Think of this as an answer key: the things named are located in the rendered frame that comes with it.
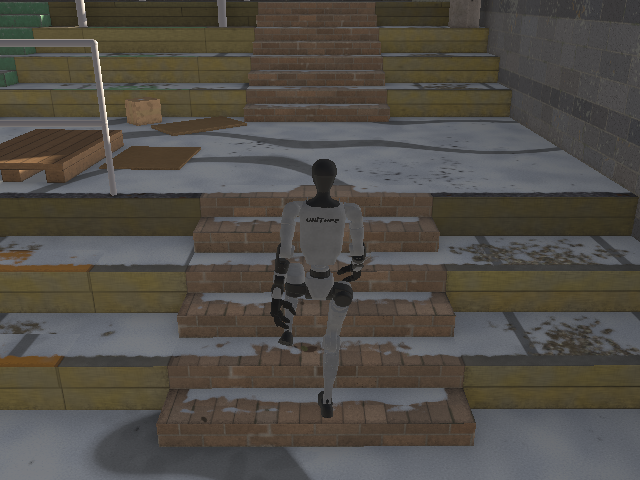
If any robot left hand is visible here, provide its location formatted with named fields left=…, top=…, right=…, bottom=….
left=270, top=298, right=296, bottom=329

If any robot right forearm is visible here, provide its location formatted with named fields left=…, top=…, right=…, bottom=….
left=351, top=242, right=366, bottom=272

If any robot right upper arm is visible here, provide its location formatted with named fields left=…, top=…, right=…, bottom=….
left=344, top=202, right=364, bottom=256

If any robot right hand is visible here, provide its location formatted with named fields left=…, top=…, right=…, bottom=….
left=337, top=264, right=361, bottom=282

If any robot left upper arm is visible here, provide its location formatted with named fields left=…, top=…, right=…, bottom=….
left=279, top=201, right=302, bottom=259

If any robot right thigh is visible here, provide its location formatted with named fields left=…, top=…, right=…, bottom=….
left=322, top=281, right=353, bottom=353

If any robot left forearm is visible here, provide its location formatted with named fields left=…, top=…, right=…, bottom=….
left=271, top=243, right=290, bottom=299

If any robot left foot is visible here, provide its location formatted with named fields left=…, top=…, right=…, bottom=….
left=278, top=330, right=293, bottom=346

